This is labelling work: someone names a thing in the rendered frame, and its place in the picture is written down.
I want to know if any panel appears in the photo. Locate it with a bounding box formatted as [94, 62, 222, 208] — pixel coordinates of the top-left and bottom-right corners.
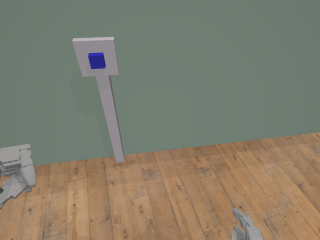
[72, 37, 125, 163]

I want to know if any right robot hand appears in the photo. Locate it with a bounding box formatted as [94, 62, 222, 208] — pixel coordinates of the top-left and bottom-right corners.
[229, 208, 264, 240]

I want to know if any button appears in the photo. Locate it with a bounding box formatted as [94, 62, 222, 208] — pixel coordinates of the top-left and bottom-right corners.
[88, 52, 106, 69]

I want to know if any left robot hand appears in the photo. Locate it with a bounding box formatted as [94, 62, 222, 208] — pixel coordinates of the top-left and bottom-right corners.
[0, 144, 36, 209]

